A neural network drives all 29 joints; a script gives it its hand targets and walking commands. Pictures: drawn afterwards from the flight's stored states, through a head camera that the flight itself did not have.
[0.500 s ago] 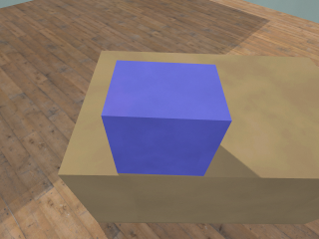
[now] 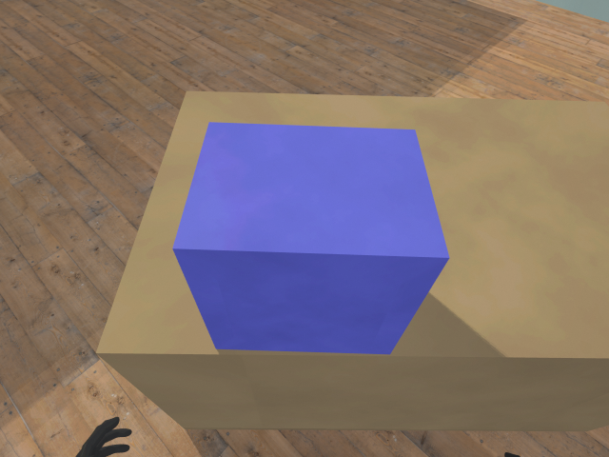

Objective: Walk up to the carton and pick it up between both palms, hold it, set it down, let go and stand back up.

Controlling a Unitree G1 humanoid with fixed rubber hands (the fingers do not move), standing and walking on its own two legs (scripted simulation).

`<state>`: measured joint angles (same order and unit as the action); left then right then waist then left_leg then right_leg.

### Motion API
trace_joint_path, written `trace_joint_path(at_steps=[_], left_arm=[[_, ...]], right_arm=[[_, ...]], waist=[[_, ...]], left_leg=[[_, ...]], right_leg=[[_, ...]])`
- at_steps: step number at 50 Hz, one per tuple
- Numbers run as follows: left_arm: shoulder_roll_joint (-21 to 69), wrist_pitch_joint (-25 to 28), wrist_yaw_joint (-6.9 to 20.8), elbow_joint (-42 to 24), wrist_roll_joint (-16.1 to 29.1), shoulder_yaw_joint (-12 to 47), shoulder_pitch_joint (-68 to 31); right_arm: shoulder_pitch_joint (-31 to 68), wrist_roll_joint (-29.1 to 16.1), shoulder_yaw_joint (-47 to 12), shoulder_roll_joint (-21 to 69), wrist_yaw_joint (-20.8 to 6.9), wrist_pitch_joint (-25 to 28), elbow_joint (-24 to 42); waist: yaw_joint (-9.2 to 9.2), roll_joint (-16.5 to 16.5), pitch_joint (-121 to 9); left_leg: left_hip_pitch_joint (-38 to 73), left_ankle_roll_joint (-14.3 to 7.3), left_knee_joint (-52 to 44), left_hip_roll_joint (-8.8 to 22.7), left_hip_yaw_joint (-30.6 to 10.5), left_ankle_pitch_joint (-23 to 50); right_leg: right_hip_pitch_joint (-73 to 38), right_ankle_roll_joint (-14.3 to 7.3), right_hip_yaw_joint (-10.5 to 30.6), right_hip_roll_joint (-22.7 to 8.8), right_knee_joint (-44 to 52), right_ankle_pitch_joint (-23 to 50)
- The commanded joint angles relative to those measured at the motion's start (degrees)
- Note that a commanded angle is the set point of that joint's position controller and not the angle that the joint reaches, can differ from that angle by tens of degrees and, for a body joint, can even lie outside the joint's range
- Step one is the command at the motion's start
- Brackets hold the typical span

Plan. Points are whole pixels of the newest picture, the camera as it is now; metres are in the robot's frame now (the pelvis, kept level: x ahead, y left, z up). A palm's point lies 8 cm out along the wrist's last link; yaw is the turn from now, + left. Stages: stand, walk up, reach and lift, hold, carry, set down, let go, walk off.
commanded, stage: walk up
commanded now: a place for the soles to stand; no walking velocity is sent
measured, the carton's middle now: (307, 248) +0.40 -0.01 +0.01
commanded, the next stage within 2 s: none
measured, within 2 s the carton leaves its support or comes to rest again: neither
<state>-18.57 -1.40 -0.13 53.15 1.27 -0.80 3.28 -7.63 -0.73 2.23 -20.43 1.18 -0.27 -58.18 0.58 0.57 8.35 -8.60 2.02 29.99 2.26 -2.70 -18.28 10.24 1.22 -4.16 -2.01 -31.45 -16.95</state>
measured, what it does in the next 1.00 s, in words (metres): stands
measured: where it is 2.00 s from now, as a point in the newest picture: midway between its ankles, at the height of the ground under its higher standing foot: outside the picture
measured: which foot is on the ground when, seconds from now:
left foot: down 0.00-1.00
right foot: down 0.00-1.00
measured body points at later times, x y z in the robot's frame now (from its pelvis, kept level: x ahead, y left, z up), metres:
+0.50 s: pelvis -0.02 +0.00 +0.01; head -0.01 +0.01 +0.46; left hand +0.03 +0.31 -0.12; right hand +0.09 -0.29 -0.11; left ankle -0.01 +0.14 -0.73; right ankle +0.00 -0.13 -0.73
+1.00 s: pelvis -0.04 +0.00 +0.01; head -0.02 +0.01 +0.46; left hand +0.03 +0.31 -0.12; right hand +0.04 -0.30 -0.12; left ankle -0.01 +0.14 -0.73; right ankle +0.00 -0.13 -0.73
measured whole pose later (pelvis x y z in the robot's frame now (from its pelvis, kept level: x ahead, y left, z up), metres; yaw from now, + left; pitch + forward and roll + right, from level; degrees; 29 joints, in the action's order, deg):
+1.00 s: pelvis -0.04 +0.00 +0.01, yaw +3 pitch -3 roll -1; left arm -19.5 0.1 1.0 60.1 0.6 -3.7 7.1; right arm -8.9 -0.4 2.0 -19.5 0.0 0.6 -61.1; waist -0.1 -0.2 5.1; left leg -11.6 2.0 23.8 0.8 -4.9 -9.6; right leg 10.8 0.6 -6.5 -3.1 -22.4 -8.8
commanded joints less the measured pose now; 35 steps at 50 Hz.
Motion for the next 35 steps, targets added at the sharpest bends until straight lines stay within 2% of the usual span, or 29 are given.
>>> trace_joint_path(at_steps=[1,2,3,4,6,7,8,9,10,11,13,14,16,17,18,20,22,23,24,25,27,28,29,30,32,33,34,35], left_arm=[[-15.3,0.8,-0.9,-1.4,0.7,-3.7,0.8],[-15.1,1.0,-0.6,0.4,0.2,-3.8,0.7],[-14.8,1.4,-0.6,1.1,0.3,-3.4,0.7],[-14.9,1.5,-0.7,1.5,0.2,-3.8,0.2],[-13.6,1.5,-0.4,2.7,0.0,-3.2,0.1],[-13.4,1.8,-0.2,2.6,-0.1,-3.3,-0.8],[-14.0,1.7,-0.2,3.7,-0.1,-3.6,-1.6],[-13.6,1.8,0.0,4.1,-0.1,-3.5,-0.3],[-13.9,1.8,-0.1,4.4,0.1,-3.6,-0.1],[-13.6,2.2,0.0,5.2,0.0,-3.5,0.1],[-13.2,2.3,0.0,5.7,-0.2,-3.5,0.3],[-12.9,2.3,0.1,5.9,-0.2,-3.6,0.3],[-13.6,2.4,0.1,6.1,-0.3,-3.7,0.0],[-12.6,2.2,0.0,6.0,0.0,-3.6,1.0],[-13.4,2.2,0.0,6.1,-0.3,-3.9,0.9],[-14.7,2.4,0.1,6.0,-0.4,-4.4,0.8],[-13.8,2.6,0.3,6.1,-0.5,-4.3,1.5],[-13.6,2.7,0.3,6.2,-0.5,-4.1,1.3],[-13.1,2.7,0.2,5.8,0.0,-3.8,1.5],[-13.0,2.7,0.2,6.1,0.0,-4.2,2.3],[-13.6,2.5,0.3,5.9,-0.3,-4.4,3.0],[-13.5,2.4,0.3,5.7,-0.2,-4.5,2.9],[-13.3,2.5,0.3,5.6,-0.4,-4.7,3.1],[-13.6,2.4,0.3,5.8,-0.1,-4.4,3.4],[-13.2,2.6,0.4,5.3,0.0,-4.6,3.5],[-13.5,2.6,0.5,5.1,-0.5,-5.0,2.7],[-13.9,2.4,0.6,4.7,-0.5,-4.9,2.6],[-13.4,2.5,0.6,4.6,-0.6,-4.8,2.1]], right_arm=[[2.6,-0.7,2.2,-13.8,0.2,1.9,3.7],[1.8,-1.1,2.1,-13.8,0.1,1.9,2.8],[1.9,-0.5,2.1,-13.0,0.2,1.7,2.5],[1.8,-0.5,1.8,-12.9,0.3,1.7,2.6],[3.1,-1.1,1.6,-13.0,0.2,1.4,1.3],[3.3,-0.9,1.2,-12.0,0.3,1.5,0.8],[4.0,-0.8,1.3,-12.1,0.3,1.7,0.8],[4.3,-0.8,1.4,-12.1,0.3,1.7,0.2],[4.5,-0.8,1.3,-12.1,0.4,1.7,0.1],[3.9,-0.6,1.6,-13.0,0.4,1.8,-0.3],[4.7,-0.7,1.6,-13.5,0.3,2.0,-0.9],[4.8,-0.8,1.6,-12.3,0.3,2.0,-1.1],[4.9,-0.6,1.5,-13.6,0.2,2.2,-1.3],[5.5,-0.7,1.2,-12.2,0.2,2.2,-1.0],[6.6,-0.7,1.3,-12.1,0.4,1.9,-0.9],[5.4,-0.6,1.5,-12.2,0.2,1.9,-1.3],[5.2,-0.4,1.4,-12.1,0.3,1.8,-1.3],[4.6,-0.5,1.3,-11.3,0.2,1.8,-1.7],[4.6,-0.3,1.5,-12.3,0.2,2.1,-1.5],[5.4,0.1,1.4,-12.7,0.2,2.1,-1.4],[4.7,-0.1,1.5,-12.2,0.0,2.0,-0.8],[5.3,0.0,1.4,-12.6,0.2,2.0,-0.6],[4.6,0.3,1.7,-11.6,0.2,2.0,-0.1],[3.3,0.1,1.5,-12.2,0.2,2.1,-0.6],[3.9,0.3,1.9,-12.5,0.0,2.1,0.1],[4.6,0.3,1.9,-12.7,-0.2,2.0,0.5],[2.2,0.2,1.7,-11.7,-0.1,2.0,0.1],[1.9,0.4,1.9,-12.8,-0.1,2.0,0.0]], waist=[[-1.53,2.9,-10.3],[-0.9,4.5,-12.2],[-0.72,3.5,-12.9],[-0.9,3.3,-12.7],[-1.23,-0.9,-12.7],[-0.7,0.1,-12.4],[-0.43,1.0,-10.5],[-1.13,0.3,-11.3],[-0.45,2.6,-10.8],[-0.45,1.9,-10.3],[-0.97,0.1,-11.9],[-0.76,1.4,-11.2],[-0.46,0.8,-11.9],[-1.54,0.3,-9.8],[-1.05,0.9,-9.4],[-0.58,-0.5,-10.1],[-0.76,0.8,-9.1],[-0.63,-0.6,-9.1],[-0.46,-0.9,-7.7],[-0.84,0.7,-8.8],[-0.94,1.4,-9.4],[-1.87,1.0,-6.9],[-1.41,1.1,-6.5],[-1.6,-1.2,-7.9],[-1.79,0.4,-7.7],[-1.86,-0.1,-6.7],[-1.13,-1.7,-7.0],[-0.85,-0.7,-8.3]], left_leg=[[-1.2,-3.4,-6.7,7.1,-5.3,31.3],[0.1,-2.6,-5.6,6.0,-3.7,32.9],[1.9,-2.4,-6.6,5.5,-1.8,31.8],[0.1,-2.1,-6.2,5.4,-2.8,32.2],[0.4,-2.4,-6.8,5.2,-2.5,29.4],[2.8,-2.2,-7.9,5.4,-2.3,26.9],[0.6,-2.1,-8.7,5.5,-2.9,26.9],[1.1,-2.4,-9.6,5.3,-2.5,24.0],[2.2,-2.1,-9.4,5.4,-2.5,24.1],[2.5,-2.7,-9.8,5.9,-2.9,26.0],[1.4,-3.4,-9.9,5.8,-3.6,24.5],[1.8,-3.0,-10.0,6.1,-2.7,24.7],[0.6,-3.5,-10.6,5.6,-3.7,23.6],[-0.5,-3.3,-11.5,5.7,-4.2,20.8],[0.2,-2.7,-11.0,5.2,-3.1,19.4],[1.3,-3.3,-10.3,5.2,-3.1,18.1],[-2.0,-3.3,-11.6,4.8,-3.9,13.1],[-2.1,-3.3,-12.3,4.6,-4.8,13.4],[-1.6,-3.0,-11.8,4.7,-3.9,15.3],[-1.3,-3.5,-11.6,4.9,-4.0,13.4],[-3.3,-3.4,-13.0,5.0,-5.8,11.1],[-5.7,-3.7,-13.0,4.8,-5.5,10.3],[-5.3,-3.1,-12.6,4.4,-5.1,10.0],[-5.0,-3.6,-14.0,4.4,-6.1,8.5],[-5.5,-3.3,-12.8,4.2,-5.7,8.6],[-6.9,-3.0,-12.5,3.8,-5.6,6.7],[-5.6,-3.2,-12.7,3.6,-5.5,6.6],[-4.7,-3.4,-12.4,4.2,-5.9,5.6]], right_leg=[[-8.9,-3.1,4.4,-5.7,6.4,23.1],[-9.7,-3.1,4.2,-6.8,6.5,25.8],[-9.4,-3.1,4.0,-7.3,7.3,26.4],[-11.6,-3.3,3.8,-7.2,7.7,27.1],[-10.1,-2.8,3.2,-7.2,9.3,24.6],[-7.2,-3.5,3.9,-7.7,10.1,21.9],[-7.5,-2.6,2.9,-7.2,10.8,21.4],[-7.8,-2.7,3.5,-7.5,12.0,18.7],[-6.4,-2.9,4.1,-7.6,12.6,18.0],[-6.2,-3.1,3.8,-7.5,12.1,19.2],[-7.8,-2.7,3.3,-7.1,12.5,19.0],[-7.2,-2.7,3.4,-7.4,12.9,18.8],[-7.9,-2.1,3.1,-6.8,12.5,17.8],[-7.1,-2.4,3.4,-7.0,13.2,15.9],[-5.4,-2.7,3.9,-7.4,14.3,14.3],[-4.7,-3.5,4.5,-8.1,15.0,12.5],[-4.5,-2.8,3.8,-7.7,15.3,6.8],[-4.1,-3.2,4.3,-7.8,15.1,6.1],[-3.6,-3.1,3.9,-7.5,15.3,8.2],[-3.5,-3.2,4.3,-7.5,15.3,6.6],[-5.1,-2.8,2.7,-6.8,14.3,4.2],[-4.4,-3.4,4.5,-7.1,15.2,4.0],[-4.2,-3.4,4.1,-7.6,15.6,3.5],[-4.8,-3.3,3.8,-7.1,15.1,2.4],[-4.2,-3.7,4.4,-7.6,15.6,1.1],[-3.9,-3.8,4.3,-7.4,15.7,0.0],[-3.1,-4.0,4.4,-7.9,16.4,-1.8],[-2.1,-3.9,5.4,-8.0,16.7,-2.8]])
